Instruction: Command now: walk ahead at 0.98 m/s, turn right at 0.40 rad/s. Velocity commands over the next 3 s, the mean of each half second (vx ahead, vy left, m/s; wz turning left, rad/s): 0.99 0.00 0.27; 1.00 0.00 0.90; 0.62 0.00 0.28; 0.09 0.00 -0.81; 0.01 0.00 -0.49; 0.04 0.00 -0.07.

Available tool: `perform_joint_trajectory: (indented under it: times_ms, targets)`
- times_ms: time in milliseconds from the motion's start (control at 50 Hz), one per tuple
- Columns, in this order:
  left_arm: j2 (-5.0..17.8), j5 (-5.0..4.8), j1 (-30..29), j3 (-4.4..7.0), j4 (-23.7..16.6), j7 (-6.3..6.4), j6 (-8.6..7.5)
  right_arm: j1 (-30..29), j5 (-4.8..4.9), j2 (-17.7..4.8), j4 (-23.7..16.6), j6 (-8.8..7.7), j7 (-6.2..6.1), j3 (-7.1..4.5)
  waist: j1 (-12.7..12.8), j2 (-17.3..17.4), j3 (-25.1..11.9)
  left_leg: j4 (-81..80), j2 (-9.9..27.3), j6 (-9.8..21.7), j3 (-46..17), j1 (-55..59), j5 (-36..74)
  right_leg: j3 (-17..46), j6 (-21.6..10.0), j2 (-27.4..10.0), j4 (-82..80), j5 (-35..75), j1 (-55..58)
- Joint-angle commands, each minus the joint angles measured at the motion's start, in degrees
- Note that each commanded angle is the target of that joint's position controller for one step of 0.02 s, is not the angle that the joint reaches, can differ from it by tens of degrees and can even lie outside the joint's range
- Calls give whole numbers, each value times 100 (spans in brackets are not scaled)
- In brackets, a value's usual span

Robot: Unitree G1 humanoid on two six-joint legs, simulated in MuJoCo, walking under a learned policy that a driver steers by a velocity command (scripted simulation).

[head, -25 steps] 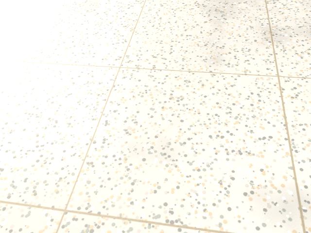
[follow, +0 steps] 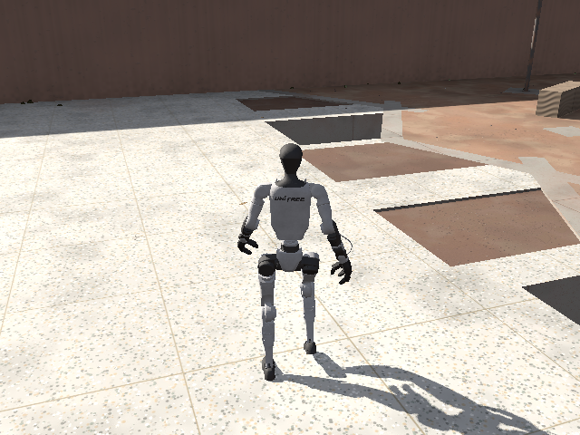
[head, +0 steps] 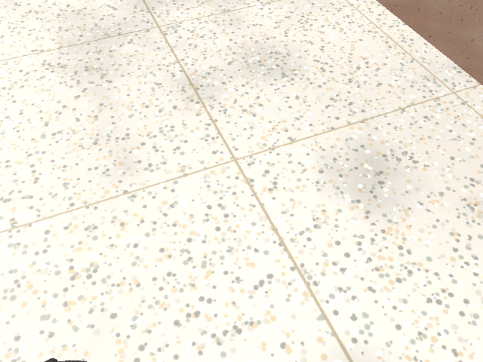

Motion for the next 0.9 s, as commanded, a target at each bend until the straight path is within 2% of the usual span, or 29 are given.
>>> perform_joint_trajectory:
  times_ms: [20, 80, 120, 160, 180, 200, 220, 240, 260, 280, 300, 340, 360, 380, 440, 460, 520, 580, 600, 640, 660, 680, 700, 720, 740, 760, 780, 820, 900]
  targets:
    - [-22, 6, -354, -160, -586, -102, -26, -420, 53, -280, -313, -218, 58, 62, 494, 527, 806, -1839, 1487, 832, -1118, -374, 534, 321, 86, -286, -947, 746, -653]
    - [-139, -35, -1058, -279, -751, -243, -99, -90, 157, -458, -158, -229, 77, 71, 298, 349, 969, -2451, 1293, 733, -301, -839, 1728, -687, -52, -144, -2350, 1501, 784]
    - [-107, -11, -1212, -301, -754, -194, -138, 242, 178, -694, 49, -171, 83, 55, 297, 405, 951, -2164, 1363, 793, -304, -125, 3289, -950, -177, -118, -2832, 1329, 1067]
    - [122, 50, -736, -213, -604, -35, -166, 388, 143, -1090, 164, -89, 17, 16, 610, 774, 350, -792, 1478, 742, -267, 682, 6160, -1044, -240, 306, -3076, 447, 1849]
    - [345, 62, 266, -101, -310, 60, -186, 363, 124, -1232, 193, -17, -38, -2, 1109, 925, -262, 487, 1494, 682, -289, 584, 6594, -916, -270, 455, -3267, 117, 3013]
    - [647, 106, 1400, 44, 44, 172, -206, 240, 157, -1212, 156, 21, -59, 11, 1688, 882, -832, 2122, 1241, 614, -276, -277, 5624, -617, -284, 192, -3458, 146, 4565]
    - [1211, 206, 2144, 192, 220, 318, -222, 378, 84, -473, -50, 29, -7, 155, 1588, -60, -1639, 4325, 688, 667, -436, -1615, 1575, 1064, -202, -1356, -3441, -1638, 5960]
    - [1476, 209, 2046, 257, 108, 337, -226, 886, 396, 52, -322, 5, 28, 248, 1069, -1179, -2600, 6066, 98, 629, -1050, -3033, -933, 3935, -430, -2690, -4613, -2938, 6674]
    - [1101, 106, 1767, 242, 177, 317, -208, 185, 367, -456, -374, 39, -17, 120, 1133, -408, -1858, 6248, 358, 705, -1235, -3504, -233, 3606, -310, -2385, -5041, -2714, 5897]
    - [664, 60, 1388, 131, 259, 305, -264, -206, 326, -392, -426, 45, 16, 123, 929, -99, -847, 5869, 572, 680, -1179, -3607, 264, 2564, -270, -2130, -5029, -1896, 4958]
    - [453, 53, 1204, 104, 359, 280, -315, -262, 281, -210, -361, 76, 56, 164, 714, 84, -347, 5576, 748, 623, -1158, -3415, 404, 1888, -209, -1898, -5182, -1000, 4215]
    - [183, -43, 1100, 36, 489, 303, -395, -30, 143, 5, -234, 282, 162, 171, 331, -217, -85, 5338, 928, 517, -1135, -2981, 452, 909, -69, -1621, -5488, -384, 3416]
    - [-7, -95, 1153, -5, 587, 285, -453, -174, 124, 54, -245, 378, 188, 154, 274, -94, 77, 5293, 985, 511, -1130, -3062, 469, 511, 22, -1499, -5545, 120, 3356]
    - [-11, -180, 1175, -2, 683, 281, -503, -393, 104, 137, -353, 458, 227, 156, 205, -176, 216, 5211, 1016, 481, -1070, -3312, 532, 210, 51, -1495, -5718, 276, 3334]
    - [-198, -189, 1243, -47, 861, 274, -591, -1286, 108, 209, -676, 531, 311, 199, 205, -106, 688, 4631, 952, 462, -709, -3621, 1393, -1044, 293, -1078, -6019, 1559, 3131]
    - [-146, -158, 1200, -45, 878, 288, -611, -1507, 121, 236, -777, 533, 334, 234, 170, -188, 747, 4292, 907, 495, -602, -3590, 1722, -1320, 256, -1009, -6067, 1790, 3086]
    - [73, -169, 1415, -26, 1014, 374, -607, -2095, 120, 132, -1001, 489, 432, 297, 193, 107, 955, 2909, 632, 724, -14, -3207, 2281, -1959, 466, -882, -6173, 3054, 3382]
    - [554, -157, 1599, 39, 1027, 537, -524, -2058, 122, -105, -995, 469, 465, 284, 1, -57, 627, 2104, -14, 1000, 583, -2258, 2244, -2196, 629, -1048, -5372, 6222, 4142]
    - [770, -122, 1524, 97, 977, 610, -441, -1583, 137, -271, -877, 484, 437, 236, -292, -243, 302, 2088, -217, 1067, 633, -1729, 1928, -2157, 656, -1162, -4708, 7175, 4341]
    - [1081, -35, 923, 211, 754, 666, -227, 502, 134, -762, -304, 517, 316, -4, -1346, -353, -654, 2115, -413, 1385, 221, 370, 1106, -1888, 513, -1384, -2062, 7528, 3829]
    - [1030, -23, 739, 232, 720, 574, -155, 1259, 183, -1024, -44, 521, 179, -183, -1603, 125, -847, 1641, -343, 1619, -280, 1422, 677, -1881, 450, -911, 182, 5083, 2993]
    - [35, 69, 614, -24, 513, 430, -239, 626, 268, -1305, -5, 584, 73, -273, -829, 1708, -50, 1699, 240, 1813, -1478, 1663, 1344, -1610, 556, 244, 2416, -1205, 870]
    - [-78, -77, 1180, -132, -159, 400, -379, 176, 103, -1808, -331, 627, 66, -349, -96, 1968, -1124, 557, 1211, 2980, -4486, 2963, 598, -401, 710, 464, 3394, -1771, -885]
    - [219, -22, 871, -166, -222, 403, -550, 9, 76, -1595, -544, 629, 16, -373, -279, 1002, -1075, -795, 1660, 2937, -5680, 2792, -1115, 138, 623, 163, 2968, -1378, -1357]
    - [448, -34, 637, -134, -154, 395, -611, -131, 73, -1131, -485, 594, -29, -278, -48, 61, -221, -1128, 1557, 2567, -5408, 1778, -1400, 184, 602, -133, 2238, -899, -1215]
    - [406, 33, 456, -146, -166, 407, -574, -285, 105, -943, -415, 523, -33, -220, 224, -315, 168, -1098, 1333, 2338, -4887, 873, -853, 154, 658, -333, 1691, -782, -804]
    - [338, 138, 480, -181, -155, 413, -452, -412, 135, -897, -460, 418, -52, -185, 426, -422, 345, -1052, 1061, 2225, -4345, 174, -218, 161, 753, -469, 1320, -797, -391]
    - [195, 201, 453, -234, -175, 383, -177, -492, 194, -726, -462, 250, -49, -101, 635, -439, 564, -1145, 615, 2106, -3574, -935, 343, 37, 960, -704, 549, -852, 187]
    - [-102, 48, -825, -382, -732, 261, -118, -267, 227, -826, -481, 128, -11, -157, 217, -33, 748, -1188, -18, 1730, -2777, -1469, 1660, -392, 1033, -601, -1716, 835, 719]
Next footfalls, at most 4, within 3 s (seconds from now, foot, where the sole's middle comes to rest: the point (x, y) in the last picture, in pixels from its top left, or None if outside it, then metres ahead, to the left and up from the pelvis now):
0.20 right None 0.39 -0.13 -0.77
0.66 left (212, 268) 0.80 0.07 -0.77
1.10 right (188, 163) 1.25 0.15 -0.77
1.46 left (100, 168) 1.24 0.48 -0.77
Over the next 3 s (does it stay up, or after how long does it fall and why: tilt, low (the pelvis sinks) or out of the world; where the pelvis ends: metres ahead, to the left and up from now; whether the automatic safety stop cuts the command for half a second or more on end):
stays up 1.25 0.33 0.01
